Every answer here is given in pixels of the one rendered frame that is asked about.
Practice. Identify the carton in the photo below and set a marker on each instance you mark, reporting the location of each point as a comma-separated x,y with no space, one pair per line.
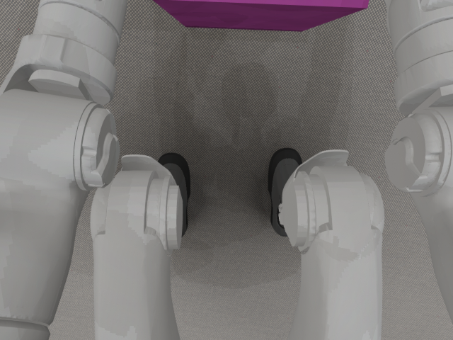
283,15

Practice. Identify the right robot forearm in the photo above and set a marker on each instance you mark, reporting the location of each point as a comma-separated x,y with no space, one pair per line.
421,34

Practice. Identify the left robot forearm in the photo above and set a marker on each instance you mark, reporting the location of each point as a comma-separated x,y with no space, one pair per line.
72,50

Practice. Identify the robot thigh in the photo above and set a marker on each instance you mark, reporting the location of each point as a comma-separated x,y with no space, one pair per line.
340,297
131,269

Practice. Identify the robot right thigh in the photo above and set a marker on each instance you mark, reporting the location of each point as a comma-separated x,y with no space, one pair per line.
340,297

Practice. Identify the left robot upper arm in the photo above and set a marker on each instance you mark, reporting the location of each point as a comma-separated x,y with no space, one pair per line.
53,151

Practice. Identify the right robot upper arm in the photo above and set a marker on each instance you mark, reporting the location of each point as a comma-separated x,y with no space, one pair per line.
419,161

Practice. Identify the robot left thigh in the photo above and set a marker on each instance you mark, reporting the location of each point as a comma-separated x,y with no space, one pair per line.
131,269

